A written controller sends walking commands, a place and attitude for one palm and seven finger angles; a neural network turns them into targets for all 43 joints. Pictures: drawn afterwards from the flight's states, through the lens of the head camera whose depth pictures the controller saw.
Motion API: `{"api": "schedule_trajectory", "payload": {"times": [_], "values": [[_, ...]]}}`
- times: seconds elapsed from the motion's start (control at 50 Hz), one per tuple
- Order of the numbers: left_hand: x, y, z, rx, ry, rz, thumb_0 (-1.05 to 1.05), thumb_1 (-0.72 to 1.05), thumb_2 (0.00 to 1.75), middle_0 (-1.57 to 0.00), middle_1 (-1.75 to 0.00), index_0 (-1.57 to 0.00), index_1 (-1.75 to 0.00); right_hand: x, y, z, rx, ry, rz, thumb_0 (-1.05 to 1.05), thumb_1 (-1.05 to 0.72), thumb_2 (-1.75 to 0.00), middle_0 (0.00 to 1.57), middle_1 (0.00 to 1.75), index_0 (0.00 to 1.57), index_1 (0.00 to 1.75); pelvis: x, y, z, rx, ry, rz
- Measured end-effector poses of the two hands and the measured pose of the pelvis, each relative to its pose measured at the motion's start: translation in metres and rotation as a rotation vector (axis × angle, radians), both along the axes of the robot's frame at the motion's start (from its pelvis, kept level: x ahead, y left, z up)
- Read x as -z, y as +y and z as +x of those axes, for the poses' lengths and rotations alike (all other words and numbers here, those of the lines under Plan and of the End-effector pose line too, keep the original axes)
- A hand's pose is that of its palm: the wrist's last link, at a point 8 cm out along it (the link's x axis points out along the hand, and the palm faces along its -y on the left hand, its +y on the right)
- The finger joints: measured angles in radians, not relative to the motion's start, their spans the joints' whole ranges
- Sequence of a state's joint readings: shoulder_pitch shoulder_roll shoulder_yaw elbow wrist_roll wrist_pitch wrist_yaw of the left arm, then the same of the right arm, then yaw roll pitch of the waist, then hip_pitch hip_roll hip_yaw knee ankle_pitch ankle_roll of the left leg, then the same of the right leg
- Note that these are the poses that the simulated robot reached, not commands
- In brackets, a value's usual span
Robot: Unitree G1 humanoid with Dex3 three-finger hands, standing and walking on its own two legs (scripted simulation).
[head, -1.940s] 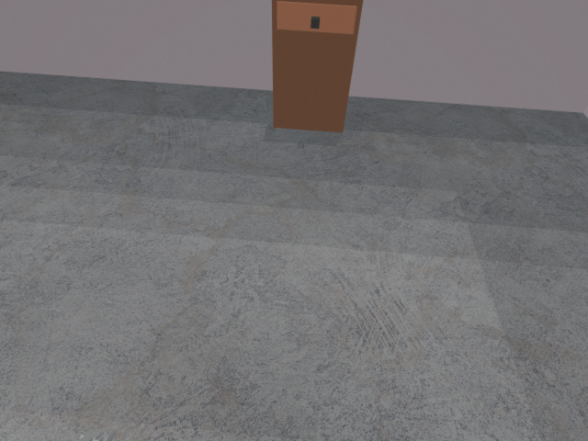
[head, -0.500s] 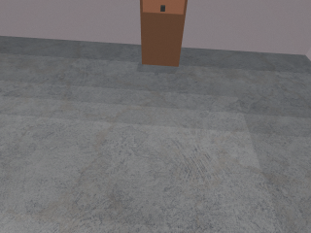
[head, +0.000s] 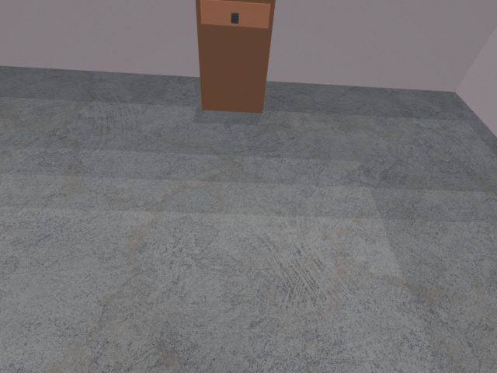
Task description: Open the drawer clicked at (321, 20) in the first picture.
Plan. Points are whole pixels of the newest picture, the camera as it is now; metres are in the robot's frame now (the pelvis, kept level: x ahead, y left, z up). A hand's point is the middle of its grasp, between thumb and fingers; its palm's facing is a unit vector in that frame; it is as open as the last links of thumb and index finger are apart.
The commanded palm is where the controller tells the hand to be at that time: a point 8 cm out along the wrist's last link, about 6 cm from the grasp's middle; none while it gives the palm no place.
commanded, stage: walk to a spot facing it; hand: left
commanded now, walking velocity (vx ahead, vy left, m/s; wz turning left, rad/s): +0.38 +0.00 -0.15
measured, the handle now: (235, 16) +1.87 +0.17 -0.12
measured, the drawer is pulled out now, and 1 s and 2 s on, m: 0.00 0.00 0.00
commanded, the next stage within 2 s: none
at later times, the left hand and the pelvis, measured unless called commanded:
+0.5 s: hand (182, 315) +0.26 +0.15 -0.17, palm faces -0.05 -0.98 -0.19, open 7.3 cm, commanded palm none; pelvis +0.20 -0.03 +0.01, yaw -2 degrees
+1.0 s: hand (187, 224) +0.48 +0.17 -0.15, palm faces -0.08 -0.98 -0.17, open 7.4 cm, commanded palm none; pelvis +0.42 +0.00 +0.02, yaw -6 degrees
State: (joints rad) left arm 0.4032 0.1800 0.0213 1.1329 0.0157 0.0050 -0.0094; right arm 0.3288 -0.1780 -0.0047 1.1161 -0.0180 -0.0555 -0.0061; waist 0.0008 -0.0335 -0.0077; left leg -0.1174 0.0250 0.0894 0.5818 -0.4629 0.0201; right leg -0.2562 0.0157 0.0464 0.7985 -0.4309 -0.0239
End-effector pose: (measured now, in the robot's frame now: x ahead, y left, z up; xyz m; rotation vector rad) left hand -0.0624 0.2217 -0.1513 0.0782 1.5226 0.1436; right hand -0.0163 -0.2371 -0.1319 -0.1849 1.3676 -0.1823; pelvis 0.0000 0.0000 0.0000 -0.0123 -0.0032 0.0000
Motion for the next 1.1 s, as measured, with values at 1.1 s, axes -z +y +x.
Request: {"api": "schedule_trajectory", "payload": {"times": [1.1], "values": [[-0.026,-0.031,0.63,0.236,-0.28,0.034,0.01,0.92,0.9,-0.2,-0.29,-0.2,-0.3,-0.002,0.022,0.353,0.267,0.222,0.122,0.0,-0.91,-0.89,0.2,0.3,0.2,0.3,-0.009,-0.029,0.467,0.125,0.007,0.027]]}}
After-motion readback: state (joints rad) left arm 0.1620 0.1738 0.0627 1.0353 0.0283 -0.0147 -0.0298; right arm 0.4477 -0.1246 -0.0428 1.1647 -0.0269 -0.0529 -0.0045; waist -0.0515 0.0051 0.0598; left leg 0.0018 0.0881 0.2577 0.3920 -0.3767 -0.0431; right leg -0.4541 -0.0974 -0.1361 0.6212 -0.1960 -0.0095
